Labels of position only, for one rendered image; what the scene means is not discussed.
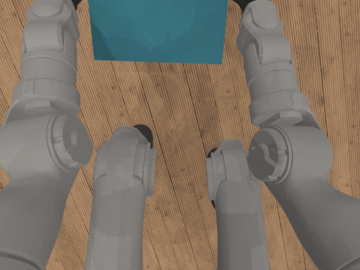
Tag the right robot hand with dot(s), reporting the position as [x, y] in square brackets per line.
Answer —
[243, 3]

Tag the robot shin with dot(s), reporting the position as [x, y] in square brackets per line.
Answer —
[231, 144]
[100, 164]

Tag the robot right upper arm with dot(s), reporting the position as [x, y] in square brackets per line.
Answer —
[294, 163]

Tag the right robot shin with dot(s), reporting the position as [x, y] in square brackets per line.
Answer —
[231, 144]

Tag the left robot shin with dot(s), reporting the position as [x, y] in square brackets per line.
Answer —
[100, 164]

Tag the left robot forearm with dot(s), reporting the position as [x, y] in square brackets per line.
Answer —
[48, 82]

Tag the carton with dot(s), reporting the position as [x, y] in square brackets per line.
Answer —
[176, 31]

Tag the right robot forearm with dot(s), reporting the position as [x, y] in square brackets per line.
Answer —
[270, 72]

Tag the robot left upper arm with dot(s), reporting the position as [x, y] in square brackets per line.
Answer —
[42, 156]

